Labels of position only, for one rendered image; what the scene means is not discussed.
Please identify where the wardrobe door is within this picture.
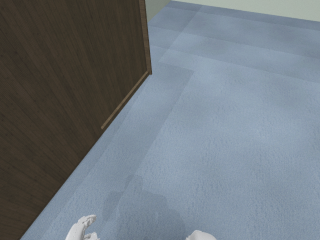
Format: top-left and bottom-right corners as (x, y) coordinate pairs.
(0, 0), (103, 240)
(38, 0), (147, 127)

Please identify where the robot left hand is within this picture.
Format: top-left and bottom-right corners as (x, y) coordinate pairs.
(65, 214), (100, 240)

